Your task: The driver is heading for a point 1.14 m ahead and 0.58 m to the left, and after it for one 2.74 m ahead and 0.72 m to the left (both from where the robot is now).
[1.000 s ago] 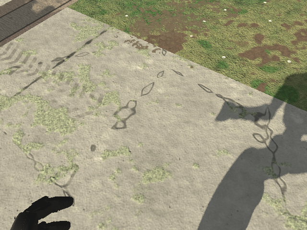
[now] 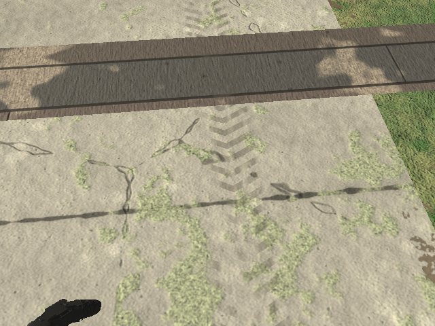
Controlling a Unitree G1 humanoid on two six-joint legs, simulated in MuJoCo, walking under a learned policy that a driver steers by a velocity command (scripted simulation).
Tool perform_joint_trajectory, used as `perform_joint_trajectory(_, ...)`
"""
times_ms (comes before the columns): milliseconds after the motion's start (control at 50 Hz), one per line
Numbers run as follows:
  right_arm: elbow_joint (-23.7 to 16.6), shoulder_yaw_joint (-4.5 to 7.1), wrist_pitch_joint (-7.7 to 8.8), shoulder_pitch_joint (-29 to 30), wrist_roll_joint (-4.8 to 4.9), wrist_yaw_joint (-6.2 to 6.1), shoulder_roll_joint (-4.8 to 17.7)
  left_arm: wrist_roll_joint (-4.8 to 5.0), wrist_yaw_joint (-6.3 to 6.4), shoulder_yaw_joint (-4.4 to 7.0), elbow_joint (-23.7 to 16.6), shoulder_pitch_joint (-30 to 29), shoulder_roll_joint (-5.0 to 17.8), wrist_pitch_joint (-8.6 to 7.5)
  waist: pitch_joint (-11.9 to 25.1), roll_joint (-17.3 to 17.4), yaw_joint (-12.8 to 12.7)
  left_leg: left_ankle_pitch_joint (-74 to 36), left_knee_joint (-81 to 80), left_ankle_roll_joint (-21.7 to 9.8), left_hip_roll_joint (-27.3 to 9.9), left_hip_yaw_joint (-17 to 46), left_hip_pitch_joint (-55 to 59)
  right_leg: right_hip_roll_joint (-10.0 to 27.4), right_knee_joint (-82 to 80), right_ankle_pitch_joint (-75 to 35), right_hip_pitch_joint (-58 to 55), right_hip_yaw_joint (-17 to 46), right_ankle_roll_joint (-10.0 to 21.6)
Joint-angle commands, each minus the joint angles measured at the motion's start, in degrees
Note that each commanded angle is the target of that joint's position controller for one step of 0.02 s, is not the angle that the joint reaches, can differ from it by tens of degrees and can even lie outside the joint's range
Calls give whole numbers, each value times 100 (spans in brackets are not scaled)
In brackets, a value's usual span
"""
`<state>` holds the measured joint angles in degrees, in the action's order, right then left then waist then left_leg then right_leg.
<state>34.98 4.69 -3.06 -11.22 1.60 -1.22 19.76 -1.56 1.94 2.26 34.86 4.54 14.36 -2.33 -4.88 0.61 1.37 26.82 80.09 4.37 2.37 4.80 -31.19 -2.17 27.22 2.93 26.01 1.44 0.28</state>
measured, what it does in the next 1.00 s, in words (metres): walks ahead, turning left: left foot, then right foot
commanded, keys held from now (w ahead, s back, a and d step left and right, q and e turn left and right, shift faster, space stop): q+shift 0.12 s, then w+q+shift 0.64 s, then w+shift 0.14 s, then w+e+shift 0.10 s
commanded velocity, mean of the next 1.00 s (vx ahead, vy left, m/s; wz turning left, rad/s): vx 0.69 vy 0.00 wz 0.88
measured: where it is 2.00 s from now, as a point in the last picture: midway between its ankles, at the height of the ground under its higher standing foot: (5, 139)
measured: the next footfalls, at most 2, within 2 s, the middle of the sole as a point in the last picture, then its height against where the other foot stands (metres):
left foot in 0.32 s outside the picture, level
right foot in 0.70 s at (201, 306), level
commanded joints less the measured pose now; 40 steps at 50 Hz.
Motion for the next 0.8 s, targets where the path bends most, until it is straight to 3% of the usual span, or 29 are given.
perform_joint_trajectory(20,-480,31,-12,-258,-15,-24,108,-9,52,244,-209,39,746,-5,941,-519,-33,-253,-877,24,-496,-241,-352,1319,-1065,-900,-1221,975,1136)
perform_joint_trajectory(60,-515,-15,47,-157,-39,-25,37,-30,23,321,-28,197,904,-11,1200,-644,-85,-341,-1347,2,-658,-259,-389,1666,-1101,-1538,-1593,858,1378)
perform_joint_trajectory(120,-501,31,4,-11,-42,34,263,37,5,388,46,32,1069,40,1377,-615,-70,-908,-1980,-94,-851,-247,-52,1975,-1242,-906,-1579,576,1429)
perform_joint_trajectory(180,-402,104,-8,-124,12,177,487,251,-54,523,109,-75,1443,11,1336,-1003,33,-999,-2673,-377,-842,-559,634,1972,-1795,1941,-1121,354,1076)
perform_joint_trajectory(220,-214,164,-4,-281,17,242,606,339,-82,580,147,-132,1545,-38,1190,-1069,116,-814,-3219,-597,-742,-866,1212,1998,-1972,2753,-880,117,846)
perform_joint_trajectory(260,19,187,7,-503,20,264,560,340,-109,587,204,-188,1513,-56,1040,-956,255,-554,-3748,-798,-640,-1216,1711,2006,-1831,3077,-821,-149,670)
perform_joint_trajectory(280,247,188,22,-867,36,258,474,333,-114,564,198,-316,1416,-38,955,-756,451,-632,-4250,-915,-524,-1451,2138,1883,-1479,3293,-671,-409,531)
perform_joint_trajectory(300,636,222,52,-1490,49,235,451,271,-107,517,188,-368,1183,-3,829,-216,644,-497,-4762,-1044,-265,-1563,2698,1538,-558,3487,-357,-797,380)
perform_joint_trajectory(320,911,281,119,-2071,72,196,526,219,-147,420,161,-469,813,16,390,767,841,-81,-5332,-1388,-480,-703,3306,1047,1392,3309,658,-1230,130)
perform_joint_trajectory(340,792,223,291,-2210,0,214,792,142,-226,229,-65,-699,221,-49,-202,1720,621,194,-5406,-1907,-1443,1502,3618,594,3759,3296,2779,-986,-39)
perform_joint_trajectory(360,307,270,549,-1673,-51,311,1190,310,-317,208,-538,-891,378,-263,50,1605,387,1496,-6809,-2751,-2201,4115,3718,125,4120,3027,3963,69,-31)
perform_joint_trajectory(380,168,247,709,-1258,-80,331,1029,429,-382,287,-636,-1225,872,-459,-181,828,323,1807,-7261,-2684,-2442,4233,3542,421,4075,2417,4169,417,61)
perform_joint_trajectory(400,135,183,767,-1118,-55,298,849,380,-407,325,-559,-1169,1008,-564,-146,577,205,1464,-7130,-2490,-2269,3752,3397,549,3715,1809,3867,494,57)
perform_joint_trajectory(420,108,122,739,-1037,-47,250,732,266,-403,335,-354,-954,991,-581,-78,410,70,1064,-6989,-2313,-1988,3180,3134,606,3381,1435,3290,459,-47)
perform_joint_trajectory(440,64,79,702,-976,-52,171,649,185,-408,374,-312,-951,1096,-595,-76,437,32,653,-6989,-2185,-1757,2728,2841,555,2869,1044,2829,417,-170)
perform_joint_trajectory(460,38,52,682,-1048,-79,80,600,179,-436,387,-284,-1036,1089,-583,-17,423,48,265,-6997,-2075,-1568,2381,2645,441,2516,596,2373,345,-263)
perform_joint_trajectory(520,135,65,620,-1359,-24,-78,601,222,-520,250,-336,-1424,653,-556,3,534,201,-648,-6913,-1827,-1163,1687,2158,68,1425,-234,1358,122,-366)
perform_joint_trajectory(560,227,67,586,-1539,48,-123,556,285,-575,203,-434,-1708,512,-567,-65,719,314,-744,-6880,-1728,-1086,1574,1886,-59,889,-324,802,48,-349)
perform_joint_trajectory(640,256,116,549,-1457,124,-151,581,410,-547,328,-424,-1482,793,-587,-30,1107,142,-1043,-6571,-1512,-1215,1886,1971,57,307,87,-223,235,-345)
perform_joint_trajectory(660,232,126,529,-1386,96,-140,595,436,-508,403,-378,-1166,932,-594,116,1202,-47,-1740,-6287,-1453,-1238,1951,1999,35,279,409,-657,168,-280)
perform_joint_trajectory(680,164,99,519,-1253,10,-108,531,461,-430,532,-205,-405,1138,-583,558,1201,-455,-2736,-5481,-1308,-992,1821,1930,-10,230,649,-1554,62,-149)
perform_joint_trajectory(700,-25,29,518,-945,-124,-58,363,452,-343,628,74,978,1327,-560,1495,987,-1150,-2946,-3727,-1054,-595,1495,1130,464,535,807,-3381,393,60)
perform_joint_trajectory(720,-239,-169,586,-1206,-249,-21,-394,245,-286,644,241,2244,1674,-489,2857,-642,-1237,-659,-1476,-885,-80,1080,-454,1708,490,2884,-5642,2210,489)
perform_joint_trajectory(740,-470,-259,696,-1856,304,-9,-483,85,-424,612,247,1975,1784,-496,3173,-3172,-643,497,55,-801,-19,835,-1743,2722,-1188,4913,-5847,5437,1147)
perform_joint_trajectory(760,-307,-153,678,-1347,438,-22,86,169,-398,478,103,1361,1156,-458,1884,-2332,-768,-83,562,-777,-442,559,-2329,2562,-1443,5189,-5002,4854,1041)
perform_joint_trajectory(780,-327,-137,678,-733,252,10,234,222,-329,424,226,1325,901,-396,1216,-1460,-890,-440,542,-801,-636,290,-2276,2342,-1296,4104,-4238,3718,955)
perform_joint_trajectory(800,-320,-146,677,-476,83,38,156,138,-299,393,380,1287,837,-352,882,-591,-724,-662,307,-828,-838,232,-1891,2107,-1242,3017,-3454,2946,915)
Over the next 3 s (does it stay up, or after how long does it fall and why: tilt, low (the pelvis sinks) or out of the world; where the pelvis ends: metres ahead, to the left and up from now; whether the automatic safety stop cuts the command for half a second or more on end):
stays up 1.96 0.54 -0.03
